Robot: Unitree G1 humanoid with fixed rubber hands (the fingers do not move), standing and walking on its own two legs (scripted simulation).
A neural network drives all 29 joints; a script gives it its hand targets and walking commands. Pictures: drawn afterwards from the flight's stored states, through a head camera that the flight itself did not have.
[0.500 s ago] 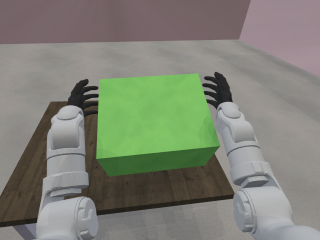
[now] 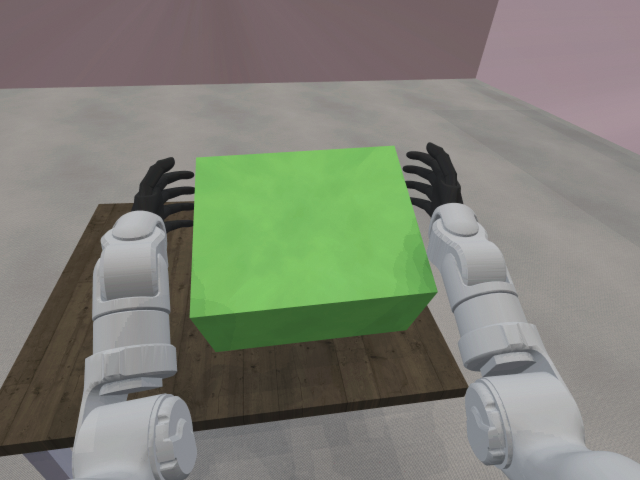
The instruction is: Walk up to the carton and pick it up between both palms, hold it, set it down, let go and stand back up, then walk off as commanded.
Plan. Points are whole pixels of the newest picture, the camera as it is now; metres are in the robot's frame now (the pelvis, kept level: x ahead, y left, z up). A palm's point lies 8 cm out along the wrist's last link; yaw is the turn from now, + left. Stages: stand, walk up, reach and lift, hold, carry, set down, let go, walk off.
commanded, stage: set down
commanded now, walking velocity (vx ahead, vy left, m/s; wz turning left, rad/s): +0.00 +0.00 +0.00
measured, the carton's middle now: (306, 247) +0.38 +0.00 +0.14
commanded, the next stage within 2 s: none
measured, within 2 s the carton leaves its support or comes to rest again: neither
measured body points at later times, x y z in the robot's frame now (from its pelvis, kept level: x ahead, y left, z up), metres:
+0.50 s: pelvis +0.01 +0.00 +0.00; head -0.06 +0.03 +0.45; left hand +0.37 +0.22 +0.21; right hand +0.39 -0.14 +0.24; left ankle +0.03 +0.13 -0.75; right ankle +0.01 -0.11 -0.75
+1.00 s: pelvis +0.01 +0.00 +0.00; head -0.05 +0.03 +0.45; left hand +0.37 +0.20 +0.16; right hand +0.39 -0.16 +0.20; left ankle +0.03 +0.13 -0.75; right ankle +0.01 -0.11 -0.75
